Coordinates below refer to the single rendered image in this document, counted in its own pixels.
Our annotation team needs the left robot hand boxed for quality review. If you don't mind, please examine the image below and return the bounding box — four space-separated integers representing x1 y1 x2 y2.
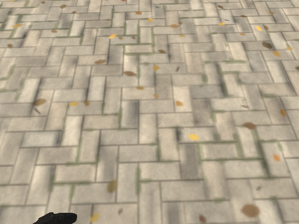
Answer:
33 212 78 224

